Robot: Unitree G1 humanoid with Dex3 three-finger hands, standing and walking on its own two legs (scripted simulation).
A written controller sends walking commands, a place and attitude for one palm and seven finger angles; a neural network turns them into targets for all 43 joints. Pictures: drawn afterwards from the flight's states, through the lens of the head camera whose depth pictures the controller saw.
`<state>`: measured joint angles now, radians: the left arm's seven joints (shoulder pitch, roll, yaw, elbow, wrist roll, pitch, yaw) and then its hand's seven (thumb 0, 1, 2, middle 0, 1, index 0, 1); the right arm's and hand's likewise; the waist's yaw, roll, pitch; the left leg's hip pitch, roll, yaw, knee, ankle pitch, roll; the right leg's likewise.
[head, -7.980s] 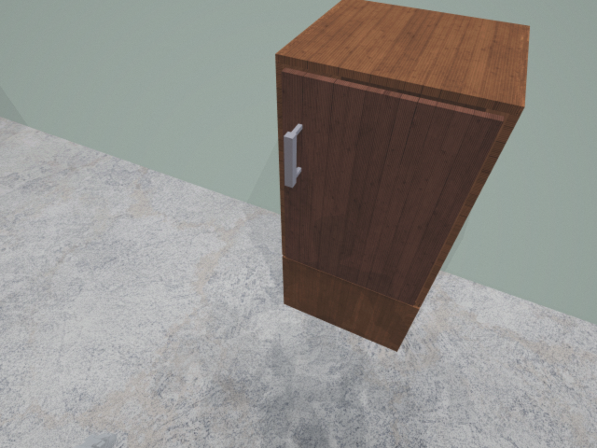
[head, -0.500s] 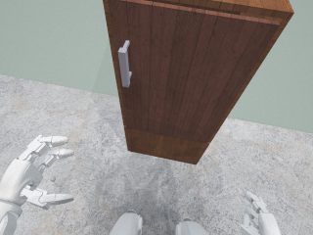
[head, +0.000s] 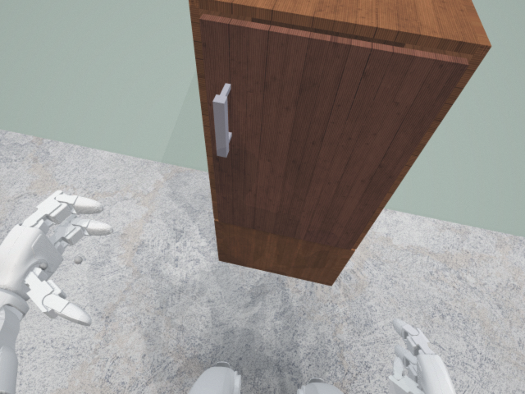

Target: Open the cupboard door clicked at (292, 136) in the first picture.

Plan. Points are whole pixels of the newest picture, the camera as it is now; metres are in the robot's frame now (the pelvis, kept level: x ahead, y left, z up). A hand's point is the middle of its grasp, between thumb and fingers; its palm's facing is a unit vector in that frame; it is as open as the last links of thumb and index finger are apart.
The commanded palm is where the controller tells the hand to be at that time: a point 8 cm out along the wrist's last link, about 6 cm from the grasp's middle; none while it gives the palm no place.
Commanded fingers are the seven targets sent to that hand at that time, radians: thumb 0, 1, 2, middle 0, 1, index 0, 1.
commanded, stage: raise the hand with hooked fingers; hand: left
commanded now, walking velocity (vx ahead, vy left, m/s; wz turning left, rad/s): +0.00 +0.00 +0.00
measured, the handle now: (224, 121) +0.57 +0.12 +0.06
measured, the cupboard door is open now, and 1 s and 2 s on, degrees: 0 0 0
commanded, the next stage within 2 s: move the hooked fingers beside the handle in 0.56 s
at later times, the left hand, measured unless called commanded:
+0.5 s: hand (85, 249) +0.28 +0.26 +0.07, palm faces -0.12 -0.99 -0.06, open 14.0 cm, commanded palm +0.26 +0.31 +0.08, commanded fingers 0.00 -0.50 0.30 -0.30 -1.20 -0.30 -1.20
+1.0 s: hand (113, 217) +0.33 +0.24 +0.07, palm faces -0.15 -0.99 -0.04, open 14.0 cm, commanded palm +0.32 +0.29 +0.07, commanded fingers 0.00 -0.50 0.30 -0.30 -1.20 -0.30 -1.20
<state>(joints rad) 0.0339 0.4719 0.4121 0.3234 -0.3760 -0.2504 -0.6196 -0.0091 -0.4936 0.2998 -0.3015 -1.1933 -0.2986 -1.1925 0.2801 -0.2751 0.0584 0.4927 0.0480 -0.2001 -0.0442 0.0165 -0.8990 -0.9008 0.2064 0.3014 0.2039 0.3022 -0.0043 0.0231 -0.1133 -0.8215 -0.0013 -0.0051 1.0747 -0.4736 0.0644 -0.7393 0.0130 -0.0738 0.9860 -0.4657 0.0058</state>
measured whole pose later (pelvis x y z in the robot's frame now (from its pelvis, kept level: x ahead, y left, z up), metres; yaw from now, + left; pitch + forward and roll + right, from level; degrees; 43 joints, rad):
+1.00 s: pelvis +0.00 -0.02 +0.00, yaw +0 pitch +14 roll -3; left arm -0.24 0.51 0.41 0.59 -0.34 -0.27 -0.65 -0.01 -0.50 0.30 -0.30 -1.20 -0.30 -1.20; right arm 0.30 -0.29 0.05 0.53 0.05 -0.15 -0.06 0.02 -0.90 -0.90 0.20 0.30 0.20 0.30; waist -0.04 0.02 -0.11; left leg -0.85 0.01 -0.01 1.07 -0.46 0.04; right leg -0.78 0.03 -0.07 1.00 -0.46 -0.02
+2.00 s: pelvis +0.00 -0.01 -0.01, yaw -2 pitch +20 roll -4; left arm -0.79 0.59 0.40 1.10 -0.17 -0.35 -0.51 -0.01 -0.50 0.30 -0.30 -1.20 -0.30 -1.20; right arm 0.36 -0.29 0.05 0.60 0.03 0.01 -0.03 0.01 -0.90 -0.90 0.20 0.30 0.20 0.30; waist -0.13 0.01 -0.12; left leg -1.01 0.02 0.01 1.12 -0.48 0.05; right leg -0.94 0.03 -0.05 1.05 -0.47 -0.01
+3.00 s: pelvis +0.01 +0.00 -0.02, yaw -3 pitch +23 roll -5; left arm -0.87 0.60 0.41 1.14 -0.12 -0.36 -0.44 -0.01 -0.50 0.30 -0.30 -1.20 -0.30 -1.20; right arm 0.36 -0.27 0.06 0.58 0.01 0.08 -0.01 0.01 -0.90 -0.90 0.20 0.30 0.20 0.30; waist -0.17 0.02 -0.11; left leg -1.04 0.03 0.01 1.14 -0.49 0.06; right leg -0.97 0.04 -0.05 1.05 -0.47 0.00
